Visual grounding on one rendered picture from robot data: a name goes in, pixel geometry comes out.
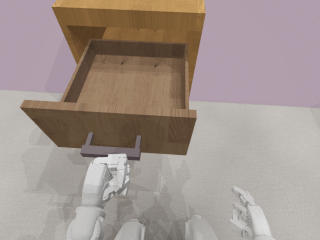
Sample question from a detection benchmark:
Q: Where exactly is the handle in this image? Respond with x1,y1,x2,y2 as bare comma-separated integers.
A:
80,132,142,161

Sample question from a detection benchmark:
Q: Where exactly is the robot left thigh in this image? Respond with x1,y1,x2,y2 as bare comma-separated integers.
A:
114,221,146,240

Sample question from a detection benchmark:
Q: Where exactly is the robot thigh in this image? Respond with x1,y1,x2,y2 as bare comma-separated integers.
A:
114,221,146,240
185,218,218,240

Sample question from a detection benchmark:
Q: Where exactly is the left robot forearm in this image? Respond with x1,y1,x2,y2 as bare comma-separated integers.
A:
65,205,106,240

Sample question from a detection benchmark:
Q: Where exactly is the cabinet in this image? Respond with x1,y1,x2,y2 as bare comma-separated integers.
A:
52,0,206,97

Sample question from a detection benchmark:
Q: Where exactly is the robot left hand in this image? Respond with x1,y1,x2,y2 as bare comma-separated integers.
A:
81,153,131,209

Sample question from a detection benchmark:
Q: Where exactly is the drawer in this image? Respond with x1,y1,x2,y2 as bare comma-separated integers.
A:
20,38,197,156

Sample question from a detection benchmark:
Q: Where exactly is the robot right hand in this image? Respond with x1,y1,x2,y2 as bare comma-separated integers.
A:
230,186,272,240

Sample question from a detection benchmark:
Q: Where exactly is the robot right thigh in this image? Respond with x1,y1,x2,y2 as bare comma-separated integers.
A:
185,218,218,240

